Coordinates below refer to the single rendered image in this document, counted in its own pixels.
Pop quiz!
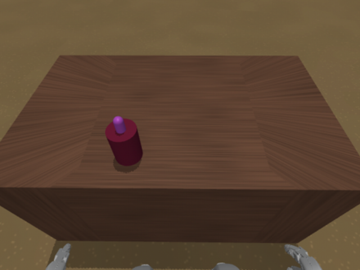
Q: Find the bottle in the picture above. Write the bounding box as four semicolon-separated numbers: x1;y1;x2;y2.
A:
105;116;143;166

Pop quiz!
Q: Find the left robot hand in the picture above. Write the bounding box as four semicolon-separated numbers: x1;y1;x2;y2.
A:
46;243;71;270

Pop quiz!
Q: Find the right robot hand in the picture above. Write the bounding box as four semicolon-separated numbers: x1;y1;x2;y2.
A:
284;244;322;270

